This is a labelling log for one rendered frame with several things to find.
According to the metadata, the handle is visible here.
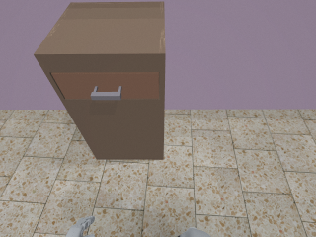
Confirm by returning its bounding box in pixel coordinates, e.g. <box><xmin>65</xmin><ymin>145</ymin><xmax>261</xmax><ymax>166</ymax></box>
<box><xmin>90</xmin><ymin>86</ymin><xmax>122</xmax><ymax>101</ymax></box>

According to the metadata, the drawer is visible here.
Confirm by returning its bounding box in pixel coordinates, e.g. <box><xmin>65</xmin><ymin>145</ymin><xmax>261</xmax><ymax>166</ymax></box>
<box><xmin>51</xmin><ymin>72</ymin><xmax>160</xmax><ymax>99</ymax></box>

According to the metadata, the left robot hand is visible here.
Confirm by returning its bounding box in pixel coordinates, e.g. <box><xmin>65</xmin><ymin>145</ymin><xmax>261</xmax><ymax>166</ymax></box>
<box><xmin>65</xmin><ymin>215</ymin><xmax>95</xmax><ymax>237</ymax></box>

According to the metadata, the cabinet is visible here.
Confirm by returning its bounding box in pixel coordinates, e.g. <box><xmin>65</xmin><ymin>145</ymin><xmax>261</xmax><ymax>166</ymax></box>
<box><xmin>34</xmin><ymin>1</ymin><xmax>166</xmax><ymax>160</ymax></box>

